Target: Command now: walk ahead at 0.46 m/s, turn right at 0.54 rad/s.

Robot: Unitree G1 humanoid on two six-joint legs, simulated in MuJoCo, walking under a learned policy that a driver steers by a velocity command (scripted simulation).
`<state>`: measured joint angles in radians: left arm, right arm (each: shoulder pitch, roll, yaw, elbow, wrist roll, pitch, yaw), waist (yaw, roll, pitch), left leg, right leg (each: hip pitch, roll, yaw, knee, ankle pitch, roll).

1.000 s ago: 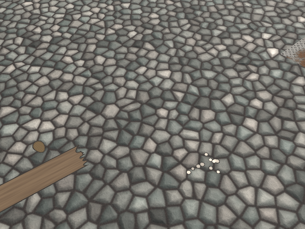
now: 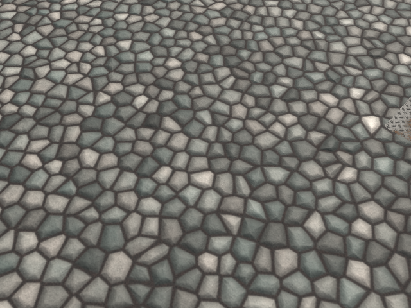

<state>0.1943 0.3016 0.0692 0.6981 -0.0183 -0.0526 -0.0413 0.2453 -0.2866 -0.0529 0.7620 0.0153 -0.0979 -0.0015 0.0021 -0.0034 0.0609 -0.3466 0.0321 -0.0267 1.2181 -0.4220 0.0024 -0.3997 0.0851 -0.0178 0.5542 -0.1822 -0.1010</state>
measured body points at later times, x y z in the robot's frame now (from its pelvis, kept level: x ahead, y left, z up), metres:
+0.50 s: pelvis +0.19 +0.04 +0.01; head +0.24 +0.04 +0.45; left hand +0.41 +0.28 -0.10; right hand +0.28 -0.26 -0.08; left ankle +0.31 +0.12 -0.73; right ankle +0.11 -0.07 -0.64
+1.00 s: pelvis +0.20 +0.00 +0.01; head +0.20 -0.02 +0.46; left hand +0.45 +0.15 -0.08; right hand +0.18 -0.30 -0.11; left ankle +0.26 +0.14 -0.70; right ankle +0.16 -0.09 -0.73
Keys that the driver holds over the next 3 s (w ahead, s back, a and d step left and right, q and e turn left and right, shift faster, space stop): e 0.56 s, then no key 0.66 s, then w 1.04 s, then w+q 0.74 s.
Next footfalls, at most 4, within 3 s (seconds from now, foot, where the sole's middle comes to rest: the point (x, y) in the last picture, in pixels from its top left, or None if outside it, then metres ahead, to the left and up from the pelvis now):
0.32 left None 0.35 0.11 -0.76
0.74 right None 0.19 -0.10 -0.76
1.04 left None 0.29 0.12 -0.76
1.90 left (229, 252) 0.62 -0.04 -0.76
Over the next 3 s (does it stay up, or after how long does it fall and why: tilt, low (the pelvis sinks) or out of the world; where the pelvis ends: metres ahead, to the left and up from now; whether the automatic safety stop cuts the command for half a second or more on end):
stays up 0.96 -0.27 -0.01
